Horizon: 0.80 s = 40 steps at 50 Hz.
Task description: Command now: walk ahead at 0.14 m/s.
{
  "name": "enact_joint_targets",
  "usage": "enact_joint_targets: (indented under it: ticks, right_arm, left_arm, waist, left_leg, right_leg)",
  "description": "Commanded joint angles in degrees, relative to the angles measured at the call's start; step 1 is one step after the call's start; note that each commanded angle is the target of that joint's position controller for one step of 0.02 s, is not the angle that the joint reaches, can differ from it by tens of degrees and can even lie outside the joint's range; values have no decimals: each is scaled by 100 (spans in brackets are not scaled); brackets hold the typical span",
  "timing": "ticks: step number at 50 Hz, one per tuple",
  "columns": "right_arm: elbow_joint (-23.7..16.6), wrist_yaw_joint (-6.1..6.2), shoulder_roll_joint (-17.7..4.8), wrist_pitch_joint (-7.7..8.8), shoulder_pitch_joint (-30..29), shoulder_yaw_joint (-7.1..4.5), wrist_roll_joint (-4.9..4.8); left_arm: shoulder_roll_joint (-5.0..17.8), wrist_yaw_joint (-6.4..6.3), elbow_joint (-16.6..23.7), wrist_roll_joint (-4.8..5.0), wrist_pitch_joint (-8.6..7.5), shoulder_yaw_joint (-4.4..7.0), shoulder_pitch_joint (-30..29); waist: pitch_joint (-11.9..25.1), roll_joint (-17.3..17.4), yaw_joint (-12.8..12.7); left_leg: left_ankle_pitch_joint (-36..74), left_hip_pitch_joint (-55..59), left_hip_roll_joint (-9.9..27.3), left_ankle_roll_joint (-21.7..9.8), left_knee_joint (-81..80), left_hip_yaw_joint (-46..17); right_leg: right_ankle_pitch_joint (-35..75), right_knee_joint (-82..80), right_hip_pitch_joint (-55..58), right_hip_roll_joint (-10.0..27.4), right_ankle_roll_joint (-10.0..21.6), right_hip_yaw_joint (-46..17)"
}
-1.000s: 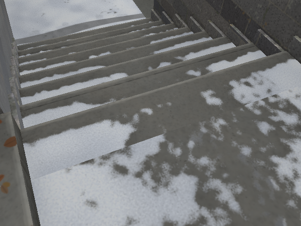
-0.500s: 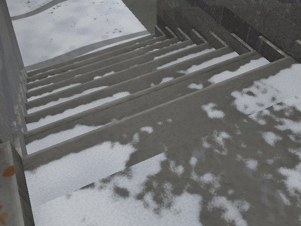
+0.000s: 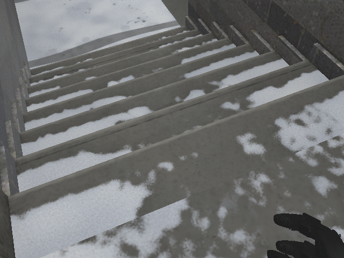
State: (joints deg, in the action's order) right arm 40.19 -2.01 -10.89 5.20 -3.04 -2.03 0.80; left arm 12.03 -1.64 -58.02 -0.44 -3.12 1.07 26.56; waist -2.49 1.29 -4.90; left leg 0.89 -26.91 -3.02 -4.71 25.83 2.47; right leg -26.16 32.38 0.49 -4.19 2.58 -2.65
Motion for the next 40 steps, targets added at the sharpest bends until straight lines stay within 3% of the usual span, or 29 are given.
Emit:
enact_joint_targets:
  ticks: [1, 2, 3, 4, 6, 7, 9, 12, 15, 16, 17, 18, 19, 20, 21, 23, 28, 38, 40]
  right_arm:
    - [402, 97, -789, -39, 2315, -191, 151]
    - [301, 114, -811, -80, 1619, -195, 3]
    - [256, 142, -582, -103, 981, -124, -93]
    - [255, 143, -449, -107, 671, -43, -85]
    - [355, 131, -589, -169, 440, -71, 20]
    - [393, 133, -637, -187, 404, -81, 85]
    - [548, 184, -717, -214, 617, -110, 100]
    - [628, 311, -823, -300, 656, -131, -3]
    - [738, 362, -595, -363, 717, -24, -55]
    - [839, 360, -515, -370, 948, 12, -58]
    - [885, 365, -611, -380, 1245, -33, -52]
    - [899, 398, -635, -405, 1270, -53, -46]
    - [949, 428, -688, -423, 1263, -71, -30]
    - [983, 423, -664, -413, 1318, -73, 7]
    - [1052, 430, -654, -421, 1380, -80, 13]
    - [1161, 410, -694, -418, 1427, -92, -2]
    - [1340, 386, -693, -377, 1307, -97, -67]
    - [1726, 475, -741, -512, 1390, -120, -135]
    - [1798, 475, -768, -534, 1393, -117, -98]
  left_arm:
    - [511, 198, 101, 30, -131, 43, 1058]
    - [911, 220, 280, 146, -106, 175, 533]
    - [878, 159, 500, 136, -17, 191, -117]
    - [837, 69, 563, 88, 97, 231, -420]
    - [574, -49, 629, 29, 312, 228, -345]
    - [490, -115, 609, 26, 348, 231, -267]
    - [462, -201, 660, -10, 377, 220, -427]
    - [584, -199, 694, 17, 409, 251, -690]
    - [605, -146, 693, -87, 389, 264, -842]
    - [699, -139, 770, -112, 365, 266, -926]
    - [1111, -155, 838, -64, 339, 343, -1147]
    - [1119, -129, 723, -23, 298, 367, -1253]
    - [821, -100, 722, -32, 229, 293, -1366]
    - [716, -89, 654, -37, 165, 262, -1476]
    - [705, -71, 654, -28, 109, 252, -1567]
    - [692, -55, 598, 18, 29, 245, -1490]
    - [732, -57, 420, 72, 15, 250, -1285]
    - [565, 15, 224, 61, 117, 198, -1331]
    - [620, 30, 192, 45, 152, 209, -1350]
  waist:
    - [3309, 842, 891]
    - [2415, 329, 751]
    - [1529, -66, 577]
    - [1019, -341, 432]
    - [610, 79, 154]
    - [506, 385, 73]
    - [678, 521, 141]
    - [755, 572, 155]
    - [447, 417, 69]
    - [237, 218, 117]
    - [-60, -321, 437]
    - [-153, -926, 547]
    - [-188, -1027, 555]
    - [-151, -1100, 665]
    - [-101, -1056, 696]
    - [12, -645, 631]
    - [355, -235, 486]
    - [361, -74, 511]
    - [352, -161, 534]
  left_leg:
    - [5166, 5268, 2918, -2132, 363, -3278]
    - [3734, 4141, 2599, -1948, -140, -2869]
    - [2503, 3098, 2208, -1610, -527, -2304]
    - [1717, 2170, 1951, -1385, -866, -1993]
    - [522, 849, 1500, -1087, -1304, -1450]
    - [507, 449, 1300, -1048, -1345, -1161]
    - [88, 360, 1198, -993, -1339, -963]
    - [-1890, 220, 1234, -801, -1514, -1138]
    - [-3120, -111, 1000, -294, -1369, -1085]
    - [-3340, -89, 853, -20, -1181, -1024]
    - [-3051, 21, 537, 187, -880, -739]
    - [-2421, 781, 309, 325, -593, -364]
    - [-1989, 1268, 297, 377, -316, -311]
    - [-1612, 1547, 300, 381, -135, -286]
    - [-1419, 1667, 346, 356, -87, -298]
    - [-1195, 1586, 423, 297, -117, -377]
    - [-403, 1679, 476, 335, -30, -392]
    - [149, 1958, 529, 399, 93, -413]
    - [143, 1975, 528, 400, 110, -401]
  right_leg:
    - [-1423, 4497, -2971, -14, -286, -1083]
    - [-933, 4575, -3121, 280, -329, -908]
    - [-515, 4238, -3222, 572, -404, -549]
    - [-244, 3805, -3045, 727, -475, -432]
    - [116, 2719, -2165, 830, -568, -251]
    - [21, 2220, -1824, 756, -647, -104]
    - [166, 1516, -1482, 720, -682, -3]
    - [1064, 783, -1065, 729, -631, 46]
    - [1366, -53, -589, 685, -456, 159]
    - [1435, -603, -687, 918, -327, -110]
    - [893, -884, -1175, 1143, -139, -338]
    - [-255, -1199, -2104, 1049, -14, -388]
    - [-645, -1487, -2452, 992, -28, -422]
    - [-614, -1562, -2583, 997, -96, -449]
    - [-355, -1538, -2551, 964, -151, -419]
    - [322, -1331, -2192, 901, -177, -325]
    - [1742, -941, -1548, 808, -80, -175]
    - [2799, -852, -1300, 714, -8, -60]
    - [2835, -802, -1290, 690, 12, -17]
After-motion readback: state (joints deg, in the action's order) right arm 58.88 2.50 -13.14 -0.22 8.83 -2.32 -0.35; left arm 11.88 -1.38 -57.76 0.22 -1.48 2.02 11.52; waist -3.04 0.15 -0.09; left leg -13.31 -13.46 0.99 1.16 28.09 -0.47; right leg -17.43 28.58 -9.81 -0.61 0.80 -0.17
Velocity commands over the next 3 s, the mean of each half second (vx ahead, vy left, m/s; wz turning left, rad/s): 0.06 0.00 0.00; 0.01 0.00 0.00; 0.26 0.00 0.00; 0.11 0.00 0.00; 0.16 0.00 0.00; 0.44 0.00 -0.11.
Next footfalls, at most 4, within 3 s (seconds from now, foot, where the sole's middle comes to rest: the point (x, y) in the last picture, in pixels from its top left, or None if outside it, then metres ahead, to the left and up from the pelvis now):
0.32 right None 0.13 -0.16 -0.76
1.72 right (234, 251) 0.48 -0.13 -0.76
1.98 left None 0.38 0.11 -0.76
2.78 left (178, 181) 0.75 0.10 -0.76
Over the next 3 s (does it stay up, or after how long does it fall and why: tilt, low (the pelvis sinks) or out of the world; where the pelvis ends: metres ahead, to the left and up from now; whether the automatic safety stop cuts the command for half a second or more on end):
stays up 0.68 0.03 0.02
